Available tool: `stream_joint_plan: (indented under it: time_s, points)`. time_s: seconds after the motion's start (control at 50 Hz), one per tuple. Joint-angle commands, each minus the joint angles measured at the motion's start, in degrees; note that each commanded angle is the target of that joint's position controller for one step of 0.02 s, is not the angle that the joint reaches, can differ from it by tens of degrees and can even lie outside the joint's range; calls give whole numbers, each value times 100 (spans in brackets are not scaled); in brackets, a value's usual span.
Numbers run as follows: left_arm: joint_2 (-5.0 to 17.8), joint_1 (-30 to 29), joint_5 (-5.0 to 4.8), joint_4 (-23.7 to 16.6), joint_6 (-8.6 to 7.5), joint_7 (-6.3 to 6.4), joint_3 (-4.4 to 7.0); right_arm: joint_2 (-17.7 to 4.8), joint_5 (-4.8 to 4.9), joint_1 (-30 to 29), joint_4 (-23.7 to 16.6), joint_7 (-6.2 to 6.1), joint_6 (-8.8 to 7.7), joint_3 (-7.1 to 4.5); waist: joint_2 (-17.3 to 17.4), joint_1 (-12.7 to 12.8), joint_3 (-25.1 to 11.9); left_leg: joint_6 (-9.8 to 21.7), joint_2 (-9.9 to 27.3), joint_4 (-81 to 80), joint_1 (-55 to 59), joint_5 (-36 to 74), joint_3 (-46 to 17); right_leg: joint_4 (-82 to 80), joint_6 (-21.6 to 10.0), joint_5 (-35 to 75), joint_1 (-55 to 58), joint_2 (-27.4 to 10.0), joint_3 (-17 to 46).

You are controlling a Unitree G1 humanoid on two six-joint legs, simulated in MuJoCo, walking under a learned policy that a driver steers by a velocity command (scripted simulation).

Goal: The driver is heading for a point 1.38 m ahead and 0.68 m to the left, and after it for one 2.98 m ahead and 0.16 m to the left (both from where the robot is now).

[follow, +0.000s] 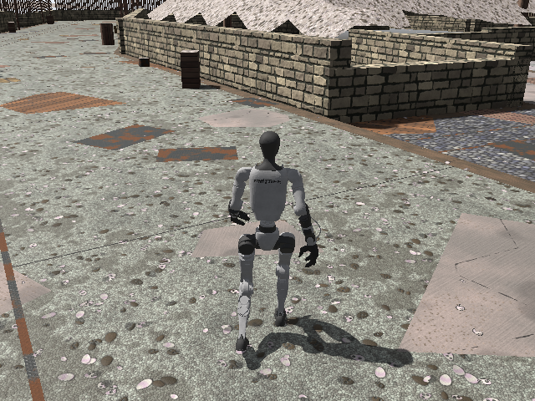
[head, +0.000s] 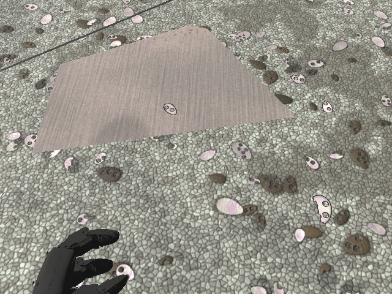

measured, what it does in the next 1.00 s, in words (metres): walks ahead, turning left: left foot, then right foot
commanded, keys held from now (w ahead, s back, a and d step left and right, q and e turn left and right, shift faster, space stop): q+shift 0.64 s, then shift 0.20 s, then w+shift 0.16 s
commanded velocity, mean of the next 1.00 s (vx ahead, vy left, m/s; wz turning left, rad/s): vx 0.12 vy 0.00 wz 0.64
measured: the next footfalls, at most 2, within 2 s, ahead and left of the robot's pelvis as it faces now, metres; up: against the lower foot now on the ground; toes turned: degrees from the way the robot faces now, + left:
left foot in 0.38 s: +0.15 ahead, +0.17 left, +0.00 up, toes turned +24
right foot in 0.86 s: +0.28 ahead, -0.01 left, +0.00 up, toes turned +46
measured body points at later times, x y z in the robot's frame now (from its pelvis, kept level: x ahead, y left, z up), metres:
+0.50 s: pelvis +0.11 +0.06 +0.02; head +0.14 +0.10 +0.46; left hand +0.19 +0.39 -0.09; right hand +0.34 -0.17 -0.06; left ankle +0.12 +0.15 -0.71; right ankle +0.14 -0.09 -0.64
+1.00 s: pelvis +0.19 +0.06 +0.03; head +0.20 +0.05 +0.48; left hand +0.06 +0.33 -0.07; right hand +0.50 -0.02 -0.05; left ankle +0.09 +0.15 -0.64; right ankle +0.25 -0.03 -0.71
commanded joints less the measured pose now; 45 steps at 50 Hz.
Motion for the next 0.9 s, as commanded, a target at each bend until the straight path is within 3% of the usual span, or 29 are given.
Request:
stream_joint_plan:
  time_s: [0.02, 0.04, 0.06, 0.12, 0.16, 0.24, 0.32, 0.36, 0.38, 0.4, 0.42, 0.44, 0.46, 0.48, 0.5, 0.52, 0.54, 0.6, 0.64, 0.78, 0.84, 0.86, 0.88, 0.9]
  points:
    - [987, 1558, -137, 67, 15, 122, 387, -1083, 133, -284, -712, -70, 3, -256, -234, 974, -2530, -147, 343, 1781, -2968, 53, -618, -664, -1402, 4849, 4580, -2212, 2073]
    - [769, 1329, -204, 171, 0, 151, 334, -885, 70, -358, -663, -139, 116, -246, 17, 762, -1946, -258, 509, 1590, -3021, 289, -430, -941, -1227, 4144, 3843, -1996, 1705]
    - [679, 1087, -182, 212, 2, 160, 319, -782, 45, -135, -598, -148, 272, -276, -93, 481, -1619, -339, 634, 1520, -2622, 482, -348, -1273, -1160, 3614, 3024, -1862, 1322]
    - [658, 390, -82, 244, 0, 190, 357, -469, 51, 104, -703, -217, 633, -318, -457, 64, -1128, -525, 719, 1204, -1998, 662, -94, -2027, -1120, 2315, 1435, -1812, 475]
    - [798, 259, -81, 339, 4, 270, 425, -472, -15, -230, -925, -234, 727, -342, -502, 73, -992, -509, 853, 644, -2110, 1156, -40, -2194, -1055, 1647, 1288, -1834, 90]
    - [961, 143, -166, 463, 118, 415, 498, -558, -61, -747, -1164, -59, 774, -366, -434, 198, -1043, -254, 867, -565, -1737, 2293, 195, -2158, -876, 696, 1448, -1820, -494]
    - [1150, 220, -329, 599, 269, 368, 598, -805, -49, -1188, -1483, 100, 900, -478, -462, 307, -934, 43, 769, -1331, -1688, 1836, 503, -1785, -619, 302, 2061, -2116, -594]
    - [1150, 176, -440, 680, 345, 337, 624, -817, -65, -1115, -1535, 122, 911, -544, -343, 183, -906, 283, 571, -2087, -1348, 1926, 741, -1226, -286, 155, 2196, -2081, -769]
    - [1000, 370, -493, 797, 384, 316, 608, -929, -116, -948, -1496, 74, 896, -615, -33, 162, -845, 482, 423, -2561, -1068, 2286, 658, -602, 10, -217, 2102, -1836, -943]
    - [857, 725, -402, 898, 442, 294, 597, -1471, -133, -664, -1483, -27, 842, -794, 1161, 193, -626, 859, 838, -3344, -613, 4501, -390, 799, 477, -1231, 1441, -1230, -1313]
    - [744, 543, -164, 574, 460, 310, 549, -2155, -178, -680, -1648, -85, 760, -913, 2592, 415, -404, 1821, 1786, -3626, 156, 5754, -2574, 2634, 1023, -3517, -574, -212, -1077]
    - [852, 66, -98, 406, 449, 363, 548, -2034, -340, -513, -1739, 16, 536, -862, 1740, 92, -1207, 2280, 2051, -3991, 224, 4621, -3304, 3536, 964, -3545, -975, 48, 253]
    - [919, -153, -241, 381, 442, 396, 574, -1914, -308, -639, -1744, 78, 378, -831, 1137, 128, -1202, 2083, 1918, -4142, 282, 3901, -2975, 3644, 774, -3055, -1155, 12, 588]
    - [892, -122, -281, 448, 424, 449, 588, -1750, -158, -912, -1777, 45, 327, -800, 730, 314, -1058, 1776, 1670, -4114, 220, 3456, -2673, 3421, 647, -2484, -1233, -64, 740]
    - [983, -59, -224, 512, 415, 496, 615, -1493, -30, -1219, -1861, -22, 359, -724, 650, 444, -1022, 1582, 1555, -4032, 94, 3395, -2450, 3175, 625, -2101, -1188, -140, 847]
    - [1015, -18, -190, 537, 394, 503, 639, -1328, -8, -1475, -1972, -110, 422, -665, 736, 564, -1104, 1453, 1378, -3974, -126, 3522, -2210, 2962, 632, -1827, -891, -131, 894]
    - [978, 13, -190, 574, 367, 480, 635, -1253, -49, -1552, -2064, -178, 473, -637, 771, 597, -1245, 1383, 1221, -3909, -198, 3789, -2053, 2839, 664, -1605, -646, -15, 861]
    - [680, -37, -263, 656, 320, 420, 533, -1332, -59, -1347, -2127, -293, 548, -689, 614, 503, -1450, 1335, 1008, -3717, 27, 4134, -2056, 1868, 826, -1350, -440, 263, 912]
    - [629, -83, -292, 682, 317, 386, 496, -1404, -38, -1344, -2190, -327, 597, -729, 709, 459, -1447, 1324, 937, -3679, -17, 3765, -2242, 1315, 901, -1274, -261, 369, 988]
    - [833, 196, -299, 800, 304, 245, 505, -1197, -138, -1481, -2298, -195, 688, -584, 1127, 278, -1334, 1329, 944, -3365, -424, 3865, -2558, 386, 797, -1423, 746, 203, 768]
    - [851, 568, -252, 874, 226, 175, 520, -1074, -78, -1644, -2313, -173, 707, -499, 1017, 511, -1191, 1027, 628, -3077, -765, 3387, -2497, -1109, 515, -258, 1747, 59, 652]
    - [984, 754, -136, 852, 215, 180, 513, -760, -155, -1464, -2295, -170, 687, -383, 404, 478, -1419, 733, 222, -2646, -1194, 1639, -2117, -1534, 276, -453, 2391, -602, 1385]
    - [1380, 935, -113, 923, 250, 205, 593, -542, -180, -1134, -2329, -136, 636, -301, -877, 227, -1238, 414, -710, -1678, -2241, -61, -1044, -1892, -323, -1774, 2838, -1355, 2502]
    - [1581, 1388, -109, 1024, 202, 184, 685, -898, -87, -1484, -2438, -143, 522, -379, -1494, 651, -853, 266, -573, -441, -3281, -186, -794, -2623, -1075, -4115, 2645, -2074, 4120]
